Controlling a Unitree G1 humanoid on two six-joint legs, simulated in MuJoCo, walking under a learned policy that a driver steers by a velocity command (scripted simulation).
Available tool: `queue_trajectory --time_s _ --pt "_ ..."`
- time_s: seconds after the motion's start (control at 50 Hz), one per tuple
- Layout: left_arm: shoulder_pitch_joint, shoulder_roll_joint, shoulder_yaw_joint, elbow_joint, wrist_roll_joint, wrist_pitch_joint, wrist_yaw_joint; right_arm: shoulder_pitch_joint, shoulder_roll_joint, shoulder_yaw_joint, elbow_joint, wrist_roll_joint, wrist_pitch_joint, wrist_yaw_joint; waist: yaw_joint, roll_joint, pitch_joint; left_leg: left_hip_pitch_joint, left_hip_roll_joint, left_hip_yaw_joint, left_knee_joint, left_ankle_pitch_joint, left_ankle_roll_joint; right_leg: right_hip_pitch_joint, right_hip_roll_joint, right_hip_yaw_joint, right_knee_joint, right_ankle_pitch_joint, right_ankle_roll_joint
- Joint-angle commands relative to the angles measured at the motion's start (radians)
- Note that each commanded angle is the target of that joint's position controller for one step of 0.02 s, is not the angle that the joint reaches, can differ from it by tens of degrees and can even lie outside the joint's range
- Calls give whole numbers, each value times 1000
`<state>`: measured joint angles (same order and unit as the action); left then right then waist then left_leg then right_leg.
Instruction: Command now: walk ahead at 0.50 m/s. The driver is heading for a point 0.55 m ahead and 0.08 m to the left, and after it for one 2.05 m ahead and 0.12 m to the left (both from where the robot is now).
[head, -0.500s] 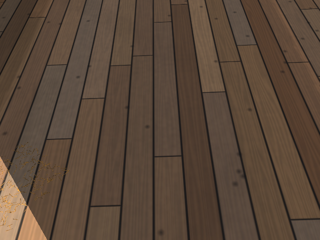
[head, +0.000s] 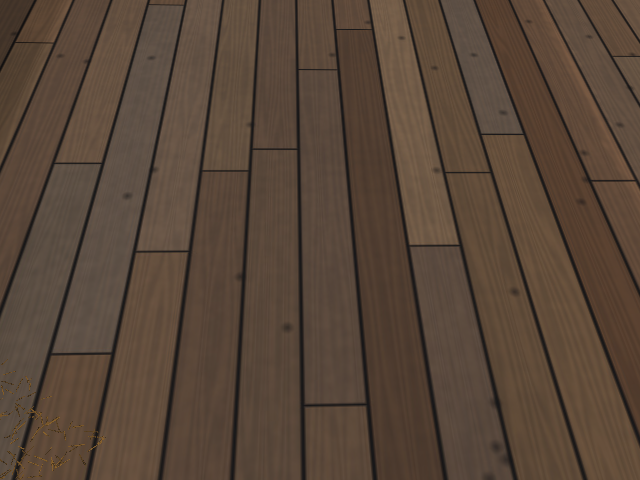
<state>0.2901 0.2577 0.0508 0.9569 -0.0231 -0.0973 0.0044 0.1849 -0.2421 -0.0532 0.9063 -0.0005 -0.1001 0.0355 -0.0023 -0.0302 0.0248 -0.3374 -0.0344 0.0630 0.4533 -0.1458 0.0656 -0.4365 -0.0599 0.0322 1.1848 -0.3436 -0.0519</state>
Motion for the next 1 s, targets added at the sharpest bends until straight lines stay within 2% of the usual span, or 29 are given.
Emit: queue_trajectory --time_s 0.02,0.08,0.12,0.2,0.3,0.36,0.38,0.4,0.42,0.44,0.46,0.48,0.5,0.52,0.54,0.58,0.6,0.64,0.72,0.82,0.86,0.9,0.94,0.96,0.98,1.0 --pt "54 51 23 -46 5 11 10 20 -81 -13 -25 -7 -17 2 23 118 -62 141 250 -277 -293 92 163 -138 -92 34 -28 90 0" --pt "-30 58 30 -79 15 23 15 74 -126 -24 2 -5 -18 -16 17 88 -15 144 252 -227 -332 165 178 -228 -104 27 -149 200 28" --pt "-104 54 31 -102 19 21 13 110 -131 -23 15 -3 -11 -29 -2 79 -2 183 248 -203 -339 189 167 -283 -102 24 -260 298 42" --pt "-235 31 21 -137 14 12 -1 166 -140 -22 36 7 -3 -40 -42 87 24 220 221 -140 -346 170 135 -255 -65 -11 -486 449 43" --pt "-368 32 10 -186 3 1 -28 244 -151 -28 80 15 16 -44 -82 87 67 361 273 -140 -296 170 133 -277 -36 -25 -624 398 28" --pt "-350 59 15 -198 0 -9 -44 231 -167 -38 88 20 29 -49 -48 107 50 424 307 -147 -222 288 111 -207 -14 -36 -671 295 -10" --pt "-296 80 25 -186 1 -11 -44 208 -177 -41 83 20 32 -50 -13 120 16 423 300 -135 -163 428 99 -110 14 -58 -681 268 -27" --pt "-181 109 44 -152 6 -14 -40 189 -169 -38 79 22 37 -49 51 115 -50 388 261 -114 -27 575 80 68 48 -84 -706 275 -49" --pt "8 167 70 -100 12 -15 -31 180 -138 -24 66 15 38 -47 128 84 -174 250 203 -82 200 532 49 359 4 -34 -680 302 -88" --pt "161 274 95 -77 35 -13 -21 266 -41 5 42 2 25 -40 124 -120 -348 -127 65 -25 604 124 -17 779 -269 341 -689 248 -210" --pt "184 228 79 -66 26 -9 -24 295 -17 16 59 21 2 -35 121 -247 -451 -320 -26 -151 817 -425 -28 875 -384 682 -853 125 -285" --pt "113 159 57 -77 21 -11 -22 213 -129 -16 47 51 -11 -34 121 -154 -307 -408 38 -214 903 -390 -9 752 -348 566 -876 62 -226" --pt "25 119 44 -96 20 -12 -19 139 -144 -21 24 58 -13 -36 95 -103 -195 -417 96 -182 885 -297 3 600 -314 408 -898 85 -180" --pt "-48 84 33 -101 23 -16 -23 105 -128 -24 21 49 -6 -44 61 -43 -116 -373 136 -167 822 -217 0 449 -271 296 -945 130 -153" --pt "-92 55 24 -101 29 -22 -25 113 -117 -34 26 40 10 -49 27 -57 -71 -320 167 -172 763 -163 0 355 -232 204 -985 165 -128" --pt "-103 47 25 -83 39 -27 -26 160 -62 -33 41 39 40 -48 -7 -69 -43 -245 179 -170 730 -112 -3 260 -202 100 -1035 228 -121" --pt "-94 59 29 -73 40 -30 -23 158 -52 -34 37 39 50 -49 -15 -60 -26 -259 179 -172 719 -84 -6 247 -198 55 -1049 274 -125" --pt "-76 82 37 -59 45 -33 -12 113 -56 -41 15 35 61 -52 -15 -36 0 -328 176 -190 665 -2 -14 259 -199 -7 -1064 340 -128" --pt "-51 99 40 -45 45 -25 10 15 -53 -44 -24 23 55 -35 0 -25 24 -382 158 -176 462 180 -28 313 -185 -115 -1074 397 -109" --pt "33 125 48 -19 30 -5 25 -157 -24 -25 -99 19 53 -3 62 3 81 -418 150 -80 271 215 -14 441 -217 -199 -1061 440 -97" --pt "59 135 54 -10 22 10 26 -203 -22 -21 -133 21 53 10 73 1 93 -442 141 -48 232 155 -1 521 -239 -219 -1021 499 -94" --pt "45 153 60 -14 14 23 27 -211 -33 -24 -161 24 54 22 53 -18 82 -391 112 -2 204 65 23 557 -250 -249 -952 677 -80" --pt "16 187 69 -28 5 34 32 -150 -72 -42 -169 26 58 27 -1 -63 13 -238 42 64 209 -37 60 566 -248 -275 -808 1022 -60" --pt "6 196 70 -29 3 40 33 -52 -105 -60 -152 28 59 26 -59 -74 -44 -96 1 79 192 -66 86 542 -238 -279 -665 1128 -50" --pt "-12 192 65 -31 -1 41 31 110 -159 -92 -110 28 59 15 -149 -51 -129 154 -36 63 100 14 124 448 -197 -294 -455 1061 -19" --pt "4 151 49 -50 22 30 26 255 -254 -122 -72 24 66 -10 -184 99 -224 466 134 -207 76 30 185 170 -141 -293 -131 621 22"
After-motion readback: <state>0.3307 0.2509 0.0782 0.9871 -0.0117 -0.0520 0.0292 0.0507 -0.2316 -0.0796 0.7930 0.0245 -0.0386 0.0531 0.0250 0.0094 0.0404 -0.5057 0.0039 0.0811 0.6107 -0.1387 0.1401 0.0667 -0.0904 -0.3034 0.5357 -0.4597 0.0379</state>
